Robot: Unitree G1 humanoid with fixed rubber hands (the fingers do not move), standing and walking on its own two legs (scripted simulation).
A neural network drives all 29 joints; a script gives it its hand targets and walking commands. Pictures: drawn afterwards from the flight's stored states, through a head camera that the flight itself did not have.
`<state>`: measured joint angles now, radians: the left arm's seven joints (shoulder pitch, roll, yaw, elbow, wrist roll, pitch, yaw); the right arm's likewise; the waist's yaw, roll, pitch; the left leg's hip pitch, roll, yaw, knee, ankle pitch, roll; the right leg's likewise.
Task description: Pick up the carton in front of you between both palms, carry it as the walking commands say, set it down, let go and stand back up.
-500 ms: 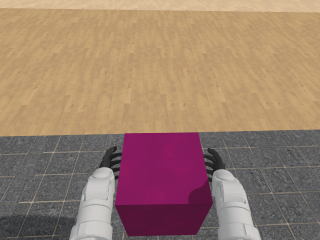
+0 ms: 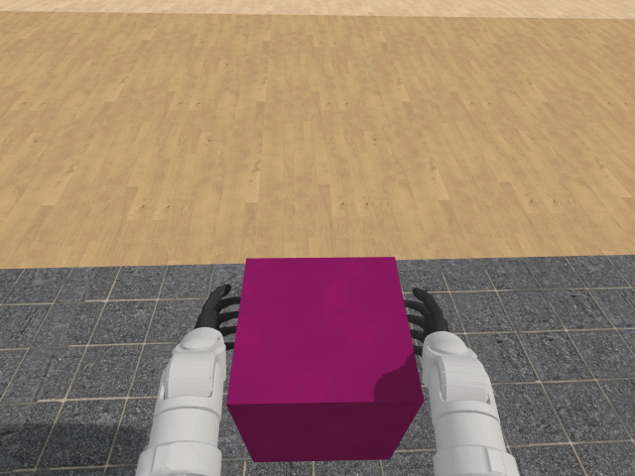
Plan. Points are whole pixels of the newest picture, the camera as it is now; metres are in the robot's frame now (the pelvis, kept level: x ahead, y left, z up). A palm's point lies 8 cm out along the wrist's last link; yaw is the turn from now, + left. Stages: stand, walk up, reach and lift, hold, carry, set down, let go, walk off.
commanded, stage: reach and lift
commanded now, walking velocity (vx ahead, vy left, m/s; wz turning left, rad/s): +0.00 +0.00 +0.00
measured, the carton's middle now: (321, 363) +0.30 +0.00 -0.05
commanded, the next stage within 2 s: hold in 0.34 s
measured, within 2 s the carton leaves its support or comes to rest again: neither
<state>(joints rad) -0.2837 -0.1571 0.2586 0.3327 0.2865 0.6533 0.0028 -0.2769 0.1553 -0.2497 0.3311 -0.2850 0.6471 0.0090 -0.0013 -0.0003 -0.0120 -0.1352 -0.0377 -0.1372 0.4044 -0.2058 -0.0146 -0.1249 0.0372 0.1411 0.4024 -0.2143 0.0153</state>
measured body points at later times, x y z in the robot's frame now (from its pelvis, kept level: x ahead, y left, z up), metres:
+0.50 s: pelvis +0.00 +0.00 +0.00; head -0.04 +0.00 +0.45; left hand +0.30 +0.15 +0.04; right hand +0.30 -0.15 +0.04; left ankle +0.01 +0.13 -0.74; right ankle +0.01 -0.13 -0.74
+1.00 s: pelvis -0.01 +0.00 +0.00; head -0.05 +0.00 +0.45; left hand +0.30 +0.15 +0.04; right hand +0.30 -0.15 +0.04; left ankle +0.01 +0.13 -0.74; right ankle +0.01 -0.13 -0.74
